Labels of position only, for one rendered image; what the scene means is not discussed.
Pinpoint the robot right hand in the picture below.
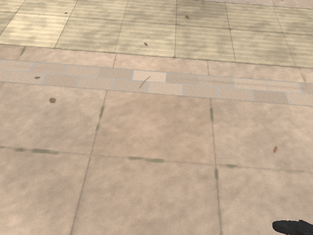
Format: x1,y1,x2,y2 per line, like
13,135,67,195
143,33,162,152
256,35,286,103
272,219,313,235

